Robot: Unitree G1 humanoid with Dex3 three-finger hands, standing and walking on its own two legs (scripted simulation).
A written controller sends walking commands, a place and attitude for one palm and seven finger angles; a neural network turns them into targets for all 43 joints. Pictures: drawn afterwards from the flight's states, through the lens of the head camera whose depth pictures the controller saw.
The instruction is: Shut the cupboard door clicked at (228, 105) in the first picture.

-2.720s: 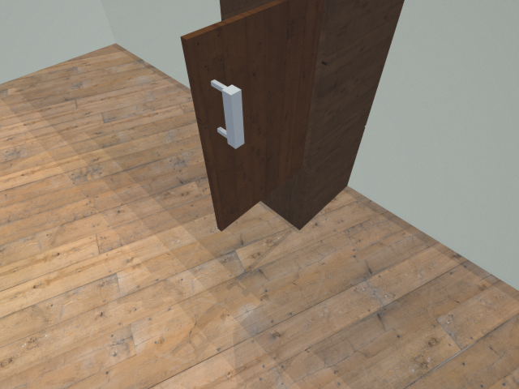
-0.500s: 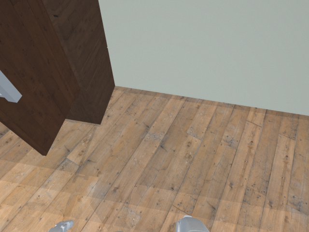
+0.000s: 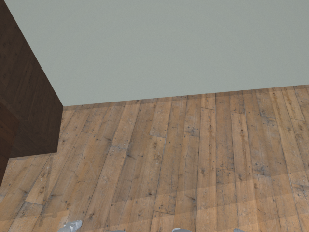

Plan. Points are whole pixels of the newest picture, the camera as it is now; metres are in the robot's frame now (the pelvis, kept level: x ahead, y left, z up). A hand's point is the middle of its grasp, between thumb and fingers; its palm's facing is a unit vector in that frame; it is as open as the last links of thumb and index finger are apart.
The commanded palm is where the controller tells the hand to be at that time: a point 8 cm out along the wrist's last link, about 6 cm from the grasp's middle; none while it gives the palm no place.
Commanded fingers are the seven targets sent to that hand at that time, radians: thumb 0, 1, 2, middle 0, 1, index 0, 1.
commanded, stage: walk around to get in front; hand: left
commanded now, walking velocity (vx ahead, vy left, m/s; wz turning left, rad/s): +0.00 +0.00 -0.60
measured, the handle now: out of the picture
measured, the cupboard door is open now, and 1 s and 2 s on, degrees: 90 90 90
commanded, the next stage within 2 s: none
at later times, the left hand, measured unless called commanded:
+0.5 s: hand (117, 217) +0.17 +0.11 -0.15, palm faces -0.30 -0.91 -0.27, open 7.4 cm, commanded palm none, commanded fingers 0.00 0.90 0.90 -0.20 -0.30 -0.20 -0.30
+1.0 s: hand (129, 185) +0.26 +0.09 -0.16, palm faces -0.54 -0.81 -0.22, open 7.4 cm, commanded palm none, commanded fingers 0.00 0.90 0.90 -0.20 -0.30 -0.20 -0.30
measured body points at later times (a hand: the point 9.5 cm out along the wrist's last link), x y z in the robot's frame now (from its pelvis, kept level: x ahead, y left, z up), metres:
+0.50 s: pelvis +0.02 -0.05 +0.01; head +0.08 -0.09 +0.45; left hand +0.19 +0.16 -0.12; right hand +0.00 -0.33 -0.15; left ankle +0.04 +0.11 -0.65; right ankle -0.01 -0.13 -0.73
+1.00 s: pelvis +0.07 -0.04 +0.01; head +0.14 -0.06 +0.46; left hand +0.29 +0.13 -0.14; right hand -0.01 -0.29 -0.12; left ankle +0.11 +0.07 -0.73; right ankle -0.04 -0.14 -0.66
